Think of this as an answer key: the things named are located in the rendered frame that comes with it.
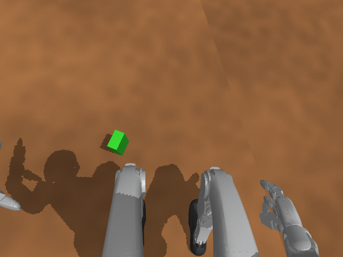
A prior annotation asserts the right robot hand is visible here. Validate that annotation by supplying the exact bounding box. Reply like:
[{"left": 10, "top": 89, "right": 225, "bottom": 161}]
[{"left": 259, "top": 180, "right": 303, "bottom": 233}]

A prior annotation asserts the left robot hand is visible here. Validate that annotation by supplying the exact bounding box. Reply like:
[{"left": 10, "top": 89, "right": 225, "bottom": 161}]
[{"left": 0, "top": 141, "right": 21, "bottom": 211}]

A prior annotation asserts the right robot foot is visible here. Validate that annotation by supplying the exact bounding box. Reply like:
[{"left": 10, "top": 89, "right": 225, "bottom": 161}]
[{"left": 189, "top": 199, "right": 206, "bottom": 256}]

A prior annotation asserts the carton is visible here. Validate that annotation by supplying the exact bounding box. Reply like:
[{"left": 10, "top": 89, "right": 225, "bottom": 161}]
[{"left": 107, "top": 130, "right": 129, "bottom": 155}]

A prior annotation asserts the right robot arm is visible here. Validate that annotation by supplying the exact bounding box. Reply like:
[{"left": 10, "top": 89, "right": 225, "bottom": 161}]
[{"left": 282, "top": 225, "right": 320, "bottom": 257}]

